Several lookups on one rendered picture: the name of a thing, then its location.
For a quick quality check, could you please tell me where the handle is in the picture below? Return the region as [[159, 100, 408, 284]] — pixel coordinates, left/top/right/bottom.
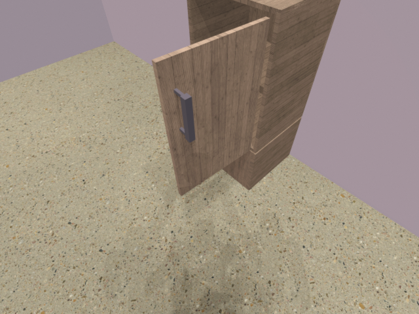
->
[[174, 88, 195, 142]]

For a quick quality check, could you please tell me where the cupboard door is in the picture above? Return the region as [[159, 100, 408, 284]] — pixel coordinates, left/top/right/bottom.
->
[[152, 16, 270, 196]]

